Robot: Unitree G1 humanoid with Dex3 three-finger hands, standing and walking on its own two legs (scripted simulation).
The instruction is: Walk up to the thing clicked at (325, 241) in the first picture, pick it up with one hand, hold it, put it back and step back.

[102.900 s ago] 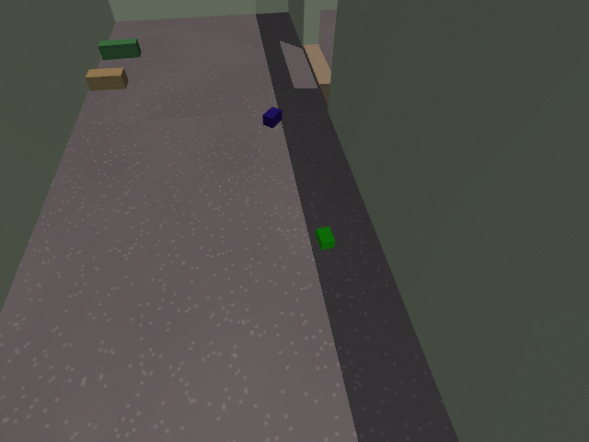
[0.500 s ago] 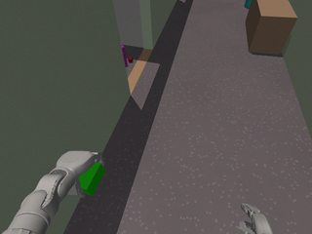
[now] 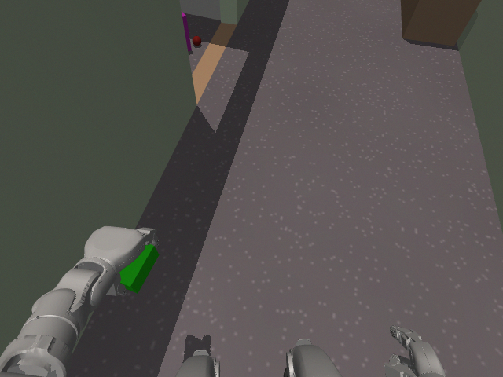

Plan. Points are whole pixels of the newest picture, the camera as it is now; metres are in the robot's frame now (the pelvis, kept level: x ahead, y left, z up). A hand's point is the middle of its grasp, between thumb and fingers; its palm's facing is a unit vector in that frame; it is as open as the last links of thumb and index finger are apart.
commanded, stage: crouch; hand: left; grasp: from above
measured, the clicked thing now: (132, 264) +0.34 +0.22 -0.10
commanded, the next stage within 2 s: lower in 1.72 s
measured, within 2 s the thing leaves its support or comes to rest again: neither
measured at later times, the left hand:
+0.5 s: hand (150, 274) +0.39 +0.25 -0.32, palm faces -0.48 +0.09 -0.87, open 10.5 cm
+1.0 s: hand (158, 277) +0.42 +0.27 -0.46, palm faces -0.47 +0.06 -0.88, open 10.5 cm
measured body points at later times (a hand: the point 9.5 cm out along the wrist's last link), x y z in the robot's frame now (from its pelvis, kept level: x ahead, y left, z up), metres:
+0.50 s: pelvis -0.05 +0.02 -0.19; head +0.15 +0.04 +0.21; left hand +0.41 +0.24 -0.27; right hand +0.00 -0.26 -0.32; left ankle +0.02 +0.13 -0.67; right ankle +0.05 -0.14 -0.67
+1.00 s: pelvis -0.05 +0.01 -0.31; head +0.19 +0.06 +0.07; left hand +0.44 +0.26 -0.41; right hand +0.01 -0.27 -0.42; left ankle +0.02 +0.13 -0.67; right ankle +0.05 -0.14 -0.67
